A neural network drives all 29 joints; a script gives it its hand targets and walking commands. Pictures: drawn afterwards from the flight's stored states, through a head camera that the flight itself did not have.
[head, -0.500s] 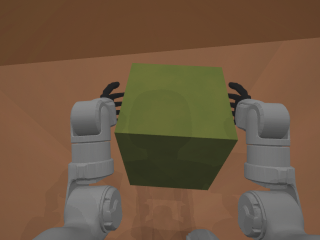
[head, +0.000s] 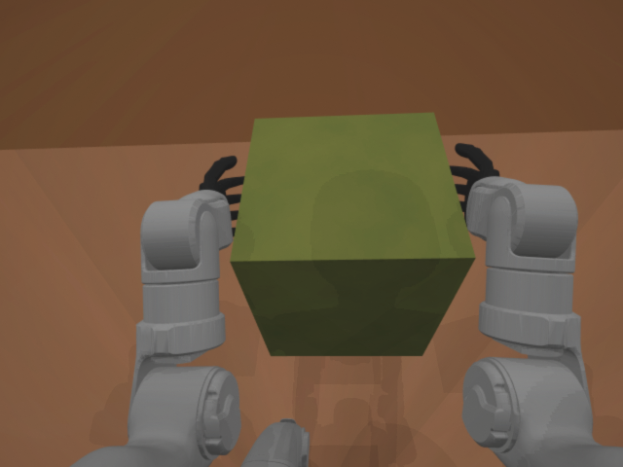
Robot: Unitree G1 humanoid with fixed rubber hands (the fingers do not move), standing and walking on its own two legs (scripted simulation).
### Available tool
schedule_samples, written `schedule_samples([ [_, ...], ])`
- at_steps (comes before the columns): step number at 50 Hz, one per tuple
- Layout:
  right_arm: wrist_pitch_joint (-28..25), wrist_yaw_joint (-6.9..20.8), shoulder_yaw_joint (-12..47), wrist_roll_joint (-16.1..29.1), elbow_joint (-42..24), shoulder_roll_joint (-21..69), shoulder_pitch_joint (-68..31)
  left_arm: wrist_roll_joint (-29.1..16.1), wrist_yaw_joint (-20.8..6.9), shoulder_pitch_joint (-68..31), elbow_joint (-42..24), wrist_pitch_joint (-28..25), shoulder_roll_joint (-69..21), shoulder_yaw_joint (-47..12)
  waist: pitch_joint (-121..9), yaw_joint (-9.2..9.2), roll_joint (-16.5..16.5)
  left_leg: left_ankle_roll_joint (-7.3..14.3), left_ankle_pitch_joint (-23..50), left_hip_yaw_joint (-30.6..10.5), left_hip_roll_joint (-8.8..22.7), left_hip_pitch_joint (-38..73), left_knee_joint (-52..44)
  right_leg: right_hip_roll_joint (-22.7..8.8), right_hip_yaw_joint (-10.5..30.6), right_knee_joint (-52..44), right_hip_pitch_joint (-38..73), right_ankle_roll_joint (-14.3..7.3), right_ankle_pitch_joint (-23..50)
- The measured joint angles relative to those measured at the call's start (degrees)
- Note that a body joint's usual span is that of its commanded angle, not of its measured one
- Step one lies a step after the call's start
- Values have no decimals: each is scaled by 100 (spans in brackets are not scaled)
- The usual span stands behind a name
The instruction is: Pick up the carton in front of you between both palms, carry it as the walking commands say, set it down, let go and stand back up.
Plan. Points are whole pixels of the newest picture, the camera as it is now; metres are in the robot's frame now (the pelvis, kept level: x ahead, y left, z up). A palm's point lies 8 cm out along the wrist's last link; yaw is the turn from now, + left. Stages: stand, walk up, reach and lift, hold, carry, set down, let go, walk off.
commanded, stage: carry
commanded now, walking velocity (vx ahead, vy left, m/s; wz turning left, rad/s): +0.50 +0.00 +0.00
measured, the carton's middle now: (344, 245) +0.37 +0.02 +0.07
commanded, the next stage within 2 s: none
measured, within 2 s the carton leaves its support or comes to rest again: neither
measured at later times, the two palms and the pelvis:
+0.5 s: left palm (271, 50) +0.67 +0.15 +0.18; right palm (471, 53) +0.65 -0.15 +0.18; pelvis +0.28 +0.03 +0.02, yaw -1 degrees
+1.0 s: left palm out of the picture +0.95 +0.16 +0.21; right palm out of the picture +0.96 -0.14 +0.21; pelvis +0.58 +0.01 +0.04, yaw -1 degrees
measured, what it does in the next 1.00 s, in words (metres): climbs: left foot, then right foot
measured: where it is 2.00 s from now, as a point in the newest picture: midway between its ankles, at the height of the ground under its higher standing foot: (359, 202)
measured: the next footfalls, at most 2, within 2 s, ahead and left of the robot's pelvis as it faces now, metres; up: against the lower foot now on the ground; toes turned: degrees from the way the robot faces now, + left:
left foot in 0.18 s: +0.29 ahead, +0.12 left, +0.02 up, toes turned +4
right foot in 0.60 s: +0.52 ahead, -0.09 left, +0.04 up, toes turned -6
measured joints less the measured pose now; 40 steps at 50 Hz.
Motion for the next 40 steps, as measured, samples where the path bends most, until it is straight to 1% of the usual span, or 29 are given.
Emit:
schedule_samples([
  [3,4,-4,-29,-16,-282,34,-2,-19,12,-86,-172,-19,-14,49,-32,-12,-4,-30,315,78,93,-159,-965,-8,38,-196,370,63,-199],
  [5,8,-4,-47,-13,-331,27,-10,-10,11,-158,-155,-20,-17,63,-111,-48,-28,-13,537,162,94,-40,-1729,-32,64,-270,627,134,-387],
  [8,6,-1,-55,2,-135,-9,-66,14,7,-254,41,15,18,68,-274,-168,-123,95,733,459,-72,490,-2877,-158,96,-98,961,261,-828],
  [9,-19,1,-37,-3,25,-10,-122,13,0,-278,129,35,63,81,-315,-228,-152,169,966,555,-146,748,-3184,-226,85,238,970,285,-1024],
  [10,-87,2,-2,-21,195,15,-154,4,-22,-288,226,34,136,89,-326,-322,-234,228,1067,620,-206,821,-3079,-341,107,834,821,294,-1009],
  [11,-153,1,48,-55,355,51,-160,-9,-51,-271,329,24,201,109,-323,-446,-260,263,895,638,-241,860,-2905,-310,272,1674,537,310,-875],
  [12,-186,1,90,-81,469,76,-130,-17,-71,-247,431,19,234,127,-303,-543,-238,283,689,621,-250,942,-2834,-195,438,2599,180,284,-876],
  [13,-194,0,128,-79,531,85,-67,-12,-79,-221,502,33,241,135,-273,-625,-202,290,535,590,-251,1061,-2861,-88,520,3415,-187,240,-861],
  [14,-188,-5,162,-46,534,79,18,10,-80,-201,540,57,227,134,-234,-696,-174,288,447,555,-252,1196,-2951,-21,535,3994,-531,199,-793],
  [15,-176,-14,187,3,488,64,107,44,-80,-189,543,81,199,130,-188,-751,-155,260,425,525,-247,1340,-3080,5,518,4315,-844,169,-696],
  [16,-164,-30,201,61,412,48,179,79,-80,-183,509,102,166,128,-136,-793,-144,239,420,504,-242,1486,-3216,1,497,4431,-1125,152,-603],
  [18,-160,-69,196,163,225,27,254,134,-80,-183,359,121,107,133,-37,-852,-127,245,375,471,-228,1751,-3448,-48,464,4327,-1613,154,-483],
  [21,-196,-111,139,249,-43,29,248,188,-79,-182,42,106,31,159,24,-892,-117,230,239,432,-211,2103,-3697,-178,424,3737,-2144,215,-356],
  [25,-220,-121,87,277,-222,35,132,217,-79,-184,-281,104,-12,189,-65,-859,-101,120,-47,390,-187,2592,-3935,-325,333,2332,-2269,257,112],
  [27,-209,-119,91,264,-156,28,56,204,-80,-195,-273,114,11,199,-174,-805,-61,30,-270,366,-137,2847,-3964,-294,209,1577,-2058,224,289],
  [29,-167,-112,95,242,-3,-17,-21,184,-82,-257,-90,113,45,192,-295,-724,16,-68,-606,330,-23,3047,-3757,-160,-38,785,-1613,125,498],
  [30,-140,-97,91,235,90,-73,-55,185,-83,-323,79,90,50,170,-349,-670,46,-96,-808,325,49,3047,-3408,-94,-136,522,-1363,47,668],
  [31,-142,-72,85,242,201,-149,-77,204,-83,-368,256,27,31,129,-367,-586,118,-113,-806,279,160,2874,-2786,-42,-210,684,-1319,1,672],
  [32,-150,-39,65,246,317,-211,-67,239,-82,-382,424,-27,1,76,-368,-473,123,-129,-718,118,125,2594,-1969,-20,-227,863,-1279,-26,520],
  [33,-147,-12,45,240,434,-240,-52,265,-83,-353,541,-44,-18,25,-357,-377,95,-104,-716,-31,22,2254,-1103,-11,-213,916,-1188,-41,367],
  [34,-124,0,31,226,525,-244,-40,262,-83,-291,605,-36,-21,-21,-336,-294,62,-67,-682,-101,-68,1901,-350,-7,-187,872,-1065,-49,261],
  [35,-91,2,26,199,580,-229,-33,234,-82,-210,613,-16,-12,-59,-309,-222,41,-35,-587,-112,-121,1569,173,-3,-157,766,-925,-42,208],
  [37,-30,2,31,126,567,-170,-30,144,-68,-66,512,24,19,-93,-229,-121,24,4,-339,-79,-136,993,558,-1,-112,495,-634,-7,185],
  [40,9,-1,37,57,322,-94,-39,30,-24,-5,248,37,39,-51,-100,-38,14,16,-88,-30,-58,308,382,-3,-69,168,-238,-19,100],
])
